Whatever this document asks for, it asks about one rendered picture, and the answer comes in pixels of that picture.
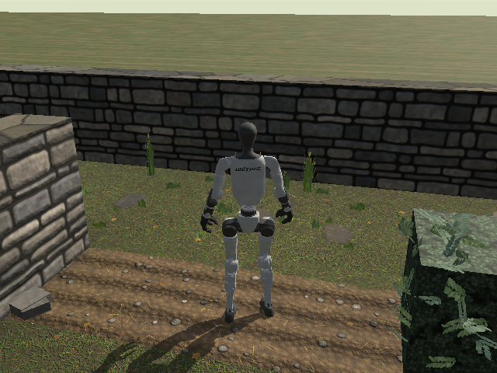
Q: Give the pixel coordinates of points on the left robot thigh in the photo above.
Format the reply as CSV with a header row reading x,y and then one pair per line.
x,y
230,234

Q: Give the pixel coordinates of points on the robot right hand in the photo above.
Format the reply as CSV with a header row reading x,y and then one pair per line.
x,y
281,213

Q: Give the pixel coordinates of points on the robot left hand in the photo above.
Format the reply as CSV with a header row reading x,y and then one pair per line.
x,y
204,221

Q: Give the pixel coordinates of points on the left robot foot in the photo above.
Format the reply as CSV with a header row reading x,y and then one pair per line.
x,y
229,316

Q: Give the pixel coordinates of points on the robot left forearm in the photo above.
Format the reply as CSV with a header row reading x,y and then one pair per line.
x,y
210,206

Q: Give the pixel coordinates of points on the robot right forearm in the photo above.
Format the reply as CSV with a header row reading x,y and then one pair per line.
x,y
284,201

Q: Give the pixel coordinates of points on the right robot upper arm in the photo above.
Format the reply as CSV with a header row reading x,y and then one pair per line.
x,y
276,175

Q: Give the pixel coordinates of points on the left robot upper arm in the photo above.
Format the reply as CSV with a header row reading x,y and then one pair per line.
x,y
219,177

